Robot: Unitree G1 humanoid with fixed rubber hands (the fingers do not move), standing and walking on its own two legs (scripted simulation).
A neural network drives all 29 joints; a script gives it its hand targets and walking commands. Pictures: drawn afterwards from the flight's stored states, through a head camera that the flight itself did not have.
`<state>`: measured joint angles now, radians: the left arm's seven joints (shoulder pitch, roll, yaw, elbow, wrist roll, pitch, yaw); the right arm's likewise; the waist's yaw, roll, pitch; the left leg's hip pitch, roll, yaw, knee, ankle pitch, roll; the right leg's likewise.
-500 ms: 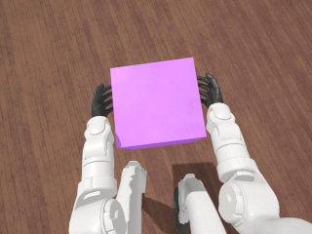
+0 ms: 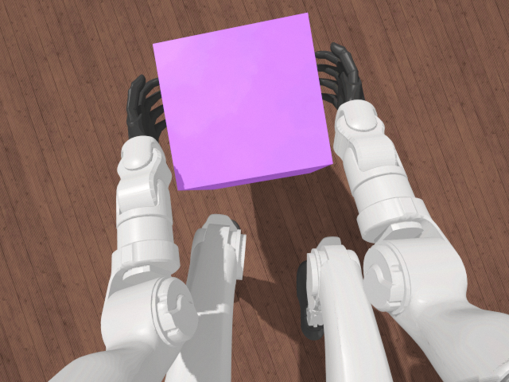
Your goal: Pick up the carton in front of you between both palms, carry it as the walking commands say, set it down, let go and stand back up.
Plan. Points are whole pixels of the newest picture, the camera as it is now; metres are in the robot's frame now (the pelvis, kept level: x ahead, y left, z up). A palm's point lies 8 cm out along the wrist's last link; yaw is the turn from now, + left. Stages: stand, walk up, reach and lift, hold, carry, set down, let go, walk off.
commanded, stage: set down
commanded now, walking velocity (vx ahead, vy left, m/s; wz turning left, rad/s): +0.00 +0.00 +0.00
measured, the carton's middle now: (249, 123) +0.47 +0.11 -0.20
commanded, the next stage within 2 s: none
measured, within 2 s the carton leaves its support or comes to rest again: rests again in 1.60 s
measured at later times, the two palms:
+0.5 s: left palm (153, 138) +0.43 +0.28 -0.24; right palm (308, 106) +0.53 +0.00 -0.25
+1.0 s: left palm (158, 139) +0.43 +0.28 -0.26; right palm (310, 113) +0.53 -0.01 -0.29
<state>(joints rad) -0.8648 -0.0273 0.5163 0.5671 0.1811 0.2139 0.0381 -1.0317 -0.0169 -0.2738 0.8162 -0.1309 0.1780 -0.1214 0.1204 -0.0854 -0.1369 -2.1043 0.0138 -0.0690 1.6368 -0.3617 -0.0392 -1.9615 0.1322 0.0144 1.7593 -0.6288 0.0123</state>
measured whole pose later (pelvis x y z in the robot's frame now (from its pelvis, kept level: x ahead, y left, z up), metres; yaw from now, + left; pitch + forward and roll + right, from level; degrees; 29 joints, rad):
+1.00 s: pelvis -0.02 -0.02 -0.11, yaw +2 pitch +46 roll +3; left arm -1.24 0.18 0.56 0.94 0.08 0.17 -0.02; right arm -1.45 -0.19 -0.07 1.13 -0.08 0.19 -0.14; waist 0.22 -0.05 0.15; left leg -2.39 0.03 -0.05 1.96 -0.36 -0.08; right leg -2.29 0.18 0.02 2.15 -0.65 0.00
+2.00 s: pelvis -0.03 +0.01 -0.12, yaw +2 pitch +42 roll +2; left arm -1.20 0.29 0.41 1.02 -0.19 -0.03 0.06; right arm -1.42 -0.36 0.10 0.99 0.08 0.11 -0.09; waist 0.18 0.01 0.26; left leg -2.36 0.03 0.01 1.98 -0.35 -0.01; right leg -2.23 0.14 0.07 2.17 -0.68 0.06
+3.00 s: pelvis +0.02 +0.01 +0.12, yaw +2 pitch +46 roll -1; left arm -0.79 0.14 0.42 0.65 -0.03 0.14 0.00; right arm -1.07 -0.26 -0.14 0.89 -0.07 0.20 -0.01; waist 0.19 -0.06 -0.14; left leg -1.70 0.00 -0.03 1.16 -0.25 -0.01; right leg -1.59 0.07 0.06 1.28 -0.49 0.02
